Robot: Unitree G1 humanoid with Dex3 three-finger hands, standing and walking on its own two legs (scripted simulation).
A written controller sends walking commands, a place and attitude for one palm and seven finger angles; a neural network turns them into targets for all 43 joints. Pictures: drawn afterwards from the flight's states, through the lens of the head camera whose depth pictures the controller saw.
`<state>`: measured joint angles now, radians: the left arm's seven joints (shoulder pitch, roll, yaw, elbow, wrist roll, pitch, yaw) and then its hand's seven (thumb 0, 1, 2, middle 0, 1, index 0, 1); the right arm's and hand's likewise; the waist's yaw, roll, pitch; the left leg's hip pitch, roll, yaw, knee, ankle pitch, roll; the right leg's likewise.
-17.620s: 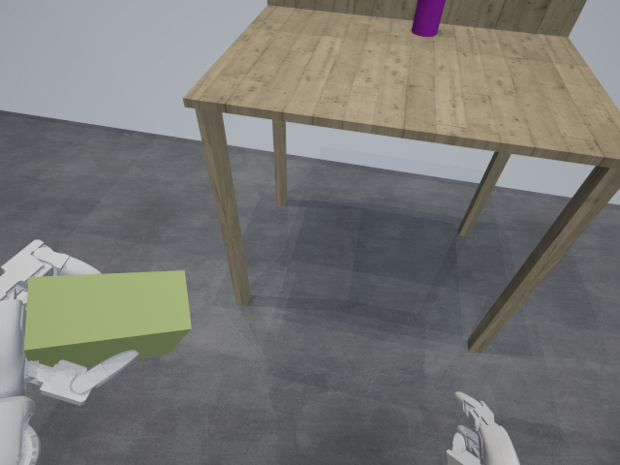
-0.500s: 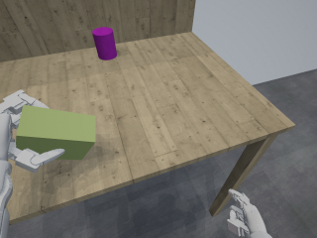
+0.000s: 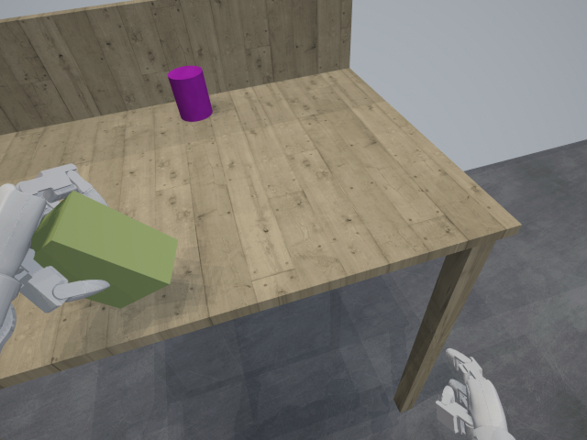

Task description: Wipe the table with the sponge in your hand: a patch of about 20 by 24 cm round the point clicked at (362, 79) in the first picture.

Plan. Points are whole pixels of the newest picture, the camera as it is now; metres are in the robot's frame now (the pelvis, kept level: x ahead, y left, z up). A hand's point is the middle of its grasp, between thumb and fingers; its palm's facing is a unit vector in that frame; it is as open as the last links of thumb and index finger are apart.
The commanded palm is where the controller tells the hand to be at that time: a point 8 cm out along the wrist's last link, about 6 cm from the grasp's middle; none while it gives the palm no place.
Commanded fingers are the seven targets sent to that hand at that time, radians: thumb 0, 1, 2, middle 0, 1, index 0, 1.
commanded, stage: turn the palm down, sponge in hand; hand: left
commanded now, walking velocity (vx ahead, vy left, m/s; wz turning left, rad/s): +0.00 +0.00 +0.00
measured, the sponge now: (117, 263) +0.25 +0.25 +0.16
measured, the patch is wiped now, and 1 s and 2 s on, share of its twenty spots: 0.00 0.00 0.00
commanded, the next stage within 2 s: move the sponge above the wiping area in 1.48 s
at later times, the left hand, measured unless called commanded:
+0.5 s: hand (32, 230) +0.24 +0.31 +0.22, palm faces +0.30 -0.31 -0.90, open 10.3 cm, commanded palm +0.19 +0.32 +0.29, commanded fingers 0.00 0.10 1.30 -1.20 -1.60 -1.20 -1.60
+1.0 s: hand out of the picture +0.24 +0.33 +0.26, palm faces +0.31 -0.08 -0.95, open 10.3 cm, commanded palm +0.18 +0.32 +0.32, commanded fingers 0.00 0.10 1.30 -1.20 -1.60 -1.20 -1.60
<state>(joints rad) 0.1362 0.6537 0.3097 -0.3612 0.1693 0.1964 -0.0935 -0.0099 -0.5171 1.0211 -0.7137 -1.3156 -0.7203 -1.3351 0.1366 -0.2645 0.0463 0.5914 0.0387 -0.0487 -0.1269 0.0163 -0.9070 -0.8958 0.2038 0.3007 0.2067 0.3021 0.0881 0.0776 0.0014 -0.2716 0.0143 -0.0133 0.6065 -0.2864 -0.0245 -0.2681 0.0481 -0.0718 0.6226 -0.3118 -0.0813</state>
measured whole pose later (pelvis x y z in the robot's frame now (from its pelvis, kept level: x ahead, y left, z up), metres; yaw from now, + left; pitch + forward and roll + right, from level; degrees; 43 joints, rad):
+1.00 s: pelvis -0.01 +0.04 +0.01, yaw -1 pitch -4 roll +1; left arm -0.11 0.73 0.07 -0.45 0.69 0.57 -0.20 0.00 -0.52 1.02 -0.72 -1.31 -0.73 -1.33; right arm -0.03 -0.26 0.10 0.64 0.07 0.04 -0.10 0.02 -0.91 -0.90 0.20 0.30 0.18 0.29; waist 0.16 0.11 0.02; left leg -0.18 -0.04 0.02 0.44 -0.19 0.03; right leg -0.20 0.00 -0.03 0.49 -0.22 -0.03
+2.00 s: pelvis -0.01 +0.02 +0.01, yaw -1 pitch -5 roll +1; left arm -0.09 0.70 0.09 -0.26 0.73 0.52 -0.18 0.00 -0.52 1.02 -0.72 -1.31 -0.73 -1.33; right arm -0.01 -0.29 0.06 0.65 0.07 0.00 -0.10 0.02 -0.91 -0.90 0.20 0.30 0.20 0.30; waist 0.14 0.13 0.00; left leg -0.19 -0.01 0.01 0.47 -0.20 0.00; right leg -0.20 0.03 -0.04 0.50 -0.23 -0.06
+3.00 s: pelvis -0.01 +0.02 +0.01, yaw +0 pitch -3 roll +1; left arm -0.18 0.66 -0.05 -0.07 0.86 0.46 -0.25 -0.01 -0.52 1.02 -0.72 -1.31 -0.72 -1.33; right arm 0.02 -0.29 0.07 0.66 0.06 -0.01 -0.11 0.02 -0.91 -0.90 0.20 0.30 0.21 0.30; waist 0.13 0.11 0.01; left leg -0.20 -0.02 -0.01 0.44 -0.19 0.00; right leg -0.20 0.02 -0.06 0.48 -0.22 -0.06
